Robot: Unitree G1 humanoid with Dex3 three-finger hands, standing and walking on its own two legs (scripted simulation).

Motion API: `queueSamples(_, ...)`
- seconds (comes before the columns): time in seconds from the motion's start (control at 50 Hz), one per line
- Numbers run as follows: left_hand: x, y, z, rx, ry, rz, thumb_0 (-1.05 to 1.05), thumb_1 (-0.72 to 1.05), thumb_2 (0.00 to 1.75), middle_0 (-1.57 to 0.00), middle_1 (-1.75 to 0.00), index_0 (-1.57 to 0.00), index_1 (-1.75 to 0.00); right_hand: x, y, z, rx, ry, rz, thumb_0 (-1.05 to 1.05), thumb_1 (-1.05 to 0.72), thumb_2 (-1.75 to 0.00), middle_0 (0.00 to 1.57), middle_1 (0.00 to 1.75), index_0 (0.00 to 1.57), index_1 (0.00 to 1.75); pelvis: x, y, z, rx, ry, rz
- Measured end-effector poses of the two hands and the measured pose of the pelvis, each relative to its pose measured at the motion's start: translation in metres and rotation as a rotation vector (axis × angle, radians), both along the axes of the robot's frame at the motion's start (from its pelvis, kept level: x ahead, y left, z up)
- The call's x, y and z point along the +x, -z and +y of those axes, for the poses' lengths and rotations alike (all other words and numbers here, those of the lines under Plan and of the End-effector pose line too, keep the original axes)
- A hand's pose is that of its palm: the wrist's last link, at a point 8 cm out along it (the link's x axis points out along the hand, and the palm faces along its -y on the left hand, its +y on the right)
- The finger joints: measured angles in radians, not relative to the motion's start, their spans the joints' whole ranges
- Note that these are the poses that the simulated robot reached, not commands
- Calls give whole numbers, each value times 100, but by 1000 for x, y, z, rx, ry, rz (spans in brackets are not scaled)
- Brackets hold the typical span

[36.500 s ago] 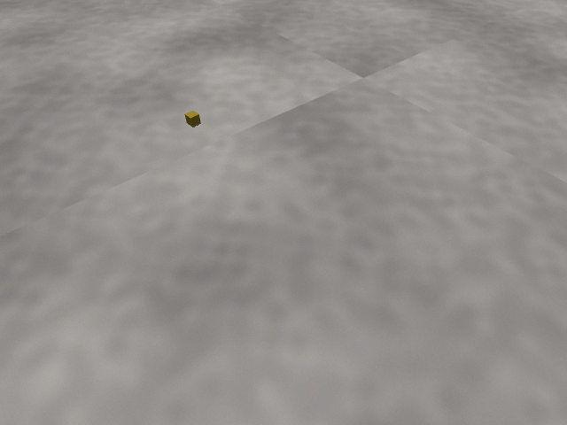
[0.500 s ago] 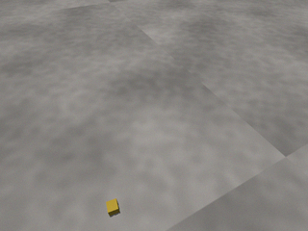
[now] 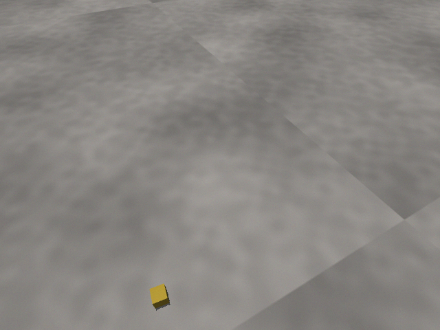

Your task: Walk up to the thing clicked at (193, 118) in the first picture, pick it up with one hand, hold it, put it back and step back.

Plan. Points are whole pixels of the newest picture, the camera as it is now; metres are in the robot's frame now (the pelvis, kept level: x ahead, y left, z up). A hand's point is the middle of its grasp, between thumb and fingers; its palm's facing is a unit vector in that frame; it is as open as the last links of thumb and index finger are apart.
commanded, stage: stand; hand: left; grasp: from above
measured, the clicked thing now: (159, 295) +0.41 +0.28 -0.75
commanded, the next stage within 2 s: step back in 1.36 s
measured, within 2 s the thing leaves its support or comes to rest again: neither
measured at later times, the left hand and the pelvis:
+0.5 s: hand out of the picture +0.08 +0.24 -0.16, palm faces +0.00 -0.94 -0.34, open 7.4 cm; pelvis +0.01 +0.00 +0.00, yaw +0 degrees
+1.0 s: hand out of the picture +0.10 +0.24 -0.16, palm faces -0.01 -0.94 -0.34, open 7.4 cm; pelvis +0.02 +0.00 +0.00, yaw -1 degrees
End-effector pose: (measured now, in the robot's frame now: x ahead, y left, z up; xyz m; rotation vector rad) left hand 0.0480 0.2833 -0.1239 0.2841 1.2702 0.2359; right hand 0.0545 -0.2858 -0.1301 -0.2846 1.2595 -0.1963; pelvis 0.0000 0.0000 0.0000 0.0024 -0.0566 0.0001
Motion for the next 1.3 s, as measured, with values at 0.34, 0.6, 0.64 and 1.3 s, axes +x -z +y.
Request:
queueSamples(0.34, 18, -1, -1, -4, 16, 3, 0, 91, 90, -20, -30, -21, -30, 7, -1, -4, -3, -1, 15, 0, -90, -90, 20, 29, 20, 30, 8, -1, -3, -2, 6, 18)
queueSamples(0.6, 39, -3, 1, -1, 26, -20, 0, 91, 90, -20, -30, -21, -30, 24, -4, -6, -11, -3, -5, 0, -90, -90, 20, 29, 20, 30, 18, -1, -1, -3, 8, 24)
queueSamples(0.64, 42, -4, 2, -2, 27, -25, 0, 91, 90, -20, -30, -21, -30, 27, -5, -6, -12, -5, -10, 0, -90, -90, 20, 29, 20, 30, 19, -1, -1, -2, 9, 25)
queueSamples(1.3, 39, -5, 7, 1, 39, -24, 0, 91, 90, -20, -30, -21, -30, 18, -6, -7, -12, 3, -3, 0, -90, -90, 20, 29, 20, 30, 17, -2, 1, -1, 12, 22)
